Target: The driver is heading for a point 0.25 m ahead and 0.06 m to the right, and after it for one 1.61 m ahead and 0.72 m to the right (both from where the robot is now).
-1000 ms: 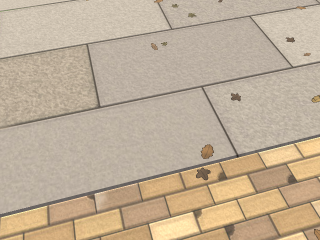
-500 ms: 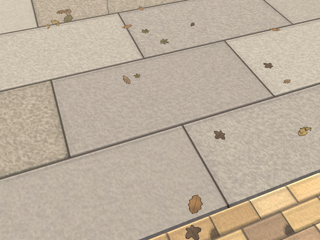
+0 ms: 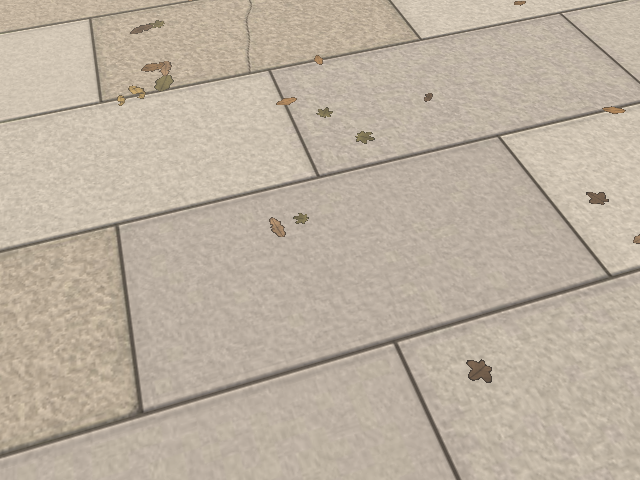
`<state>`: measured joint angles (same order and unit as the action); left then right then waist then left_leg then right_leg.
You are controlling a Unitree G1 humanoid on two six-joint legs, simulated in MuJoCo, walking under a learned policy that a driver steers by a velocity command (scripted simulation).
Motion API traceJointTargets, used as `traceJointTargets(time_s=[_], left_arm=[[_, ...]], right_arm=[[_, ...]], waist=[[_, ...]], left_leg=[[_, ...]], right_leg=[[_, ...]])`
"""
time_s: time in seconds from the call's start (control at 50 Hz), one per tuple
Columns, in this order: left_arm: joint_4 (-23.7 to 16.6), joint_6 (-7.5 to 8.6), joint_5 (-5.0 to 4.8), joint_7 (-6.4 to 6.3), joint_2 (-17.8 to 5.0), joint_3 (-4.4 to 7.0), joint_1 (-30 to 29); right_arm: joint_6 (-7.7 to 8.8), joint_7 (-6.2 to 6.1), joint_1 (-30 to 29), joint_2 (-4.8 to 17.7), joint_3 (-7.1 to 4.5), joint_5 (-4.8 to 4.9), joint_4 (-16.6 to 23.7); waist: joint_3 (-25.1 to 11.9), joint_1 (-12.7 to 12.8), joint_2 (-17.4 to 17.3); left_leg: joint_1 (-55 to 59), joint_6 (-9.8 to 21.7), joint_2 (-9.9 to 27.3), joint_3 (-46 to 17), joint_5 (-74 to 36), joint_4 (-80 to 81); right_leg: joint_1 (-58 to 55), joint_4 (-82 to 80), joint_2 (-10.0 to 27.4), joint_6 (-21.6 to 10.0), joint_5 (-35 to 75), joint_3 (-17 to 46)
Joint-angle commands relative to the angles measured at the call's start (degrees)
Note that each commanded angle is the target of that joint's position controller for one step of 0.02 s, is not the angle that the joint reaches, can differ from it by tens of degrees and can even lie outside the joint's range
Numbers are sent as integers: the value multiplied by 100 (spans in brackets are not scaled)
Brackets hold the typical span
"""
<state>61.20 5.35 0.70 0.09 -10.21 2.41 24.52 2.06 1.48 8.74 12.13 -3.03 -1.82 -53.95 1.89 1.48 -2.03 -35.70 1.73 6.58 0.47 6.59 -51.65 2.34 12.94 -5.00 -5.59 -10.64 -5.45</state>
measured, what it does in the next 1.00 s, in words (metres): walks ahead, turning right: left foot, then right foot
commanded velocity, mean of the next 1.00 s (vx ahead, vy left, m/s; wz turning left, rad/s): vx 0.13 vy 0.00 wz -0.46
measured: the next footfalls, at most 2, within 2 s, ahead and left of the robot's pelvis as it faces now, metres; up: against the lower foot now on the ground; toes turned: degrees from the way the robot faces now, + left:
left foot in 0.20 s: +0.28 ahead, +0.11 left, +0.00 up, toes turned -1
right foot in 0.68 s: +0.15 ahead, -0.09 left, +0.00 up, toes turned -24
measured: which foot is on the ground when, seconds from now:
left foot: up 0.00-0.18, down 0.20-0.66, up 0.68-1.00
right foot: down 0.00-0.22, up 0.24-0.66, down 0.68-1.00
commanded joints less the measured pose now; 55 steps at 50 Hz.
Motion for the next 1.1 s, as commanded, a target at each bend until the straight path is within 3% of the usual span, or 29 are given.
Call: traceJointTargets(time_s=[0.02, 0.08, 0.12, 0.16, 0.18, 0.2, 0.22, 0.24, 0.26, 0.28, 0.3, 0.32, 0.34, 0.38, 0.48, 0.58, 0.64, 0.66, 0.68, 0.7, 0.72, 0.76, 0.8, 0.86, 0.98, 1.1], left_arm=[[-210, 85, -12, -17, -632, 69, 227], [-96, 45, 11, -57, -622, 33, 467], [-88, 2, 49, -87, -695, 41, 463], [-191, -27, 67, -121, -835, 96, 198], [-254, -38, 29, -127, -877, 122, 17], [-346, -31, -77, -124, -820, 120, -93], [-631, -27, -207, -154, -471, 45, 81], [-576, -150, -390, -246, -249, 41, 899], [-450, -284, -160, -276, -720, 186, 710], [-543, -352, -34, -220, -657, 223, 256], [-613, -408, 47, -157, -546, 236, 33], [-681, -494, 116, -99, -535, 270, -113], [-673, -593, 158, -58, -456, 271, -3], [-730, -724, 126, -45, -403, 286, 46], [-1167, -921, 136, 51, -477, 254, -688], [-1574, -950, 73, 161, -637, 234, -1172], [-1676, -870, 46, 162, -656, 237, -964], [-1612, -803, 52, 141, -772, 269, -739], [-1662, -714, 101, 74, -1227, 356, -673], [-1763, -708, 77, 6, -2013, 540, -700], [-1684, -708, 110, -65, -1741, 532, -558], [-1813, -717, 74, -97, -1385, 409, -1212], [-1987, -687, -5, -77, -1181, 347, -1496], [-1966, -633, -44, -42, -1237, 363, -1176], [-1981, -670, 22, -45, -1439, 428, -867], [-2062, -725, 54, 24, -1437, 413, -1247]], right_arm=[[33, 20, -548, 136, 29, 41, 424], [79, -42, -784, 65, 78, 62, 484], [139, -107, -761, 136, 75, 86, 494], [215, -187, -296, 377, 6, 98, 385], [278, -235, 256, 513, -51, 79, 206], [384, -285, 905, 739, -123, -17, 46], [449, -323, 1566, 1270, -229, -171, 68], [335, -245, 1319, 1361, -263, 45, 254], [210, -220, 998, 1027, -208, 170, 434], [166, -248, 509, 631, -92, 151, 516], [128, -311, 225, 407, -13, 117, 543], [106, -387, 167, 357, 8, 105, 528], [88, -428, 184, 404, -3, 78, 514], [115, -430, 196, 497, -23, 42, 544], [67, -405, 124, 679, -74, 13, 602], [-102, -331, 273, 1016, -191, -4, 633], [-213, -301, 257, 1174, -261, 35, 649], [-277, -278, 450, 1115, -281, 10, 582], [-357, -215, 685, 776, -234, 5, 611], [-404, -294, 225, 539, -151, 77, 1041], [-465, -326, -103, 716, -163, 33, 1060], [-421, -283, 148, 689, -177, 147, 947], [-375, -247, 370, 825, -229, -9, 843], [-407, -243, 280, 722, -208, 45, 957], [-437, -315, -49, 712, -138, 99, 1257], [-352, -360, 361, 703, -85, 190, 1333]], waist=[[402, 11, 512], [391, 84, 538], [260, 81, 691], [58, -130, 830], [-150, -370, 740], [-534, -632, 452], [-1467, -645, -390], [-2584, -397, -1212], [-2308, -344, -367], [-1497, -227, -209], [-815, -98, -235], [-496, -18, -436], [-411, 52, -512], [-525, 157, -361], [-454, 81, -549], [-558, -146, -532], [-537, -30, -387], [-487, 31, -1], [-301, -8, 1392], [159, 74, 2218], [153, 161, 1242], [21, -239, 892], [-370, -298, 913], [-550, -193, 657], [-454, 65, 861], [-619, -94, 956]], left_leg=[[-77, -81, -86, 231, -541, 801], [274, -71, -386, 388, -641, 1447], [592, -6, -567, 352, -513, 1673], [1192, 114, -712, 202, -249, 2043], [1803, 189, -795, 212, -505, 2521], [2919, 295, -432, 45, -1822, 2859], [4573, 638, 1214, -1207, -4815, 2257], [5453, 1517, 2410, -2290, -6213, 2135], [4603, 1476, 2059, -1950, -5126, 2471], [3775, 1315, 1711, -1421, -3855, 2797], [2992, 1125, 1384, -986, -3000, 3160], [2499, 1028, 1178, -667, -2447, 3403], [2121, 1024, 1070, -433, -2244, 3511], [1899, 1162, 1087, -199, -2055, 3603], [1818, 1110, 1110, 190, -225, 3845], [1991, 1004, 1380, 329, 540, 3654], [1855, 593, 1395, 564, 723, 3113], [1580, 251, 1212, 787, 862, 2562], [886, -217, 549, 1372, 1858, 1069], [-182, -511, -446, 951, 2956, 221], [-98, -492, -306, 251, 2669, -567], [53, -383, -320, -63, 1723, -687], [154, -324, -447, -45, 1380, -992], [103, -389, -492, -139, 1402, -883], [384, -389, -629, -260, 1713, 195], [1773, -152, -875, -110, 1664, 1496]], right_leg=[[291, -682, 1483, -594, 1691, 953], [-1, -99, 1420, -513, 3424, 799], [-176, 382, 1406, -452, 4137, 855], [-271, 1003, 1371, -311, 4414, 1050], [-234, 1623, 1231, -191, 4352, 1075], [301, 2613, 957, -40, 3509, 960], [1501, 4281, 505, 124, 542, 687], [2418, 5869, -125, 217, -2880, 506], [2498, 6161, 197, 225, -2534, 779], [2637, 6101, 387, 284, -2152, 770], [2659, 5852, 571, 354, -1865, 725], [2574, 5648, 697, 421, -1610, 728], [2359, 5701, 650, 484, -1445, 605], [2265, 5680, 596, 536, -1299, 530], [2334, 4374, 799, 536, -881, 389], [1806, 3309, 697, 414, -1213, 71], [1084, 2103, 564, 230, -924, -32], [673, 1362, 575, 123, -626, 296], [505, 116, 1695, -138, -476, 1972], [963, -119, 2743, -933, 815, 3577], [999, 85, 2535, -1097, 1164, 3050], [1022, 274, 1794, -764, 1110, 2200], [671, 477, 1517, -721, 1897, 1932], [307, 587, 1553, -815, 2139, 2117], [253, 644, 1596, -958, 1562, 2744], [820, 922, 1396, -660, 1976, 2979]])
Velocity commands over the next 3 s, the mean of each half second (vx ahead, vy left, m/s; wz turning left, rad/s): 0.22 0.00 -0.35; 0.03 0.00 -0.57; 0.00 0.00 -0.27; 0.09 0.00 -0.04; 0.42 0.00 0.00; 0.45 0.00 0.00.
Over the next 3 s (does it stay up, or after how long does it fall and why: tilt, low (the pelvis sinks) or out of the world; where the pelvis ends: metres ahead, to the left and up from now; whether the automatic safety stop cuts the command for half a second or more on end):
stays up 0.56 -0.25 -0.01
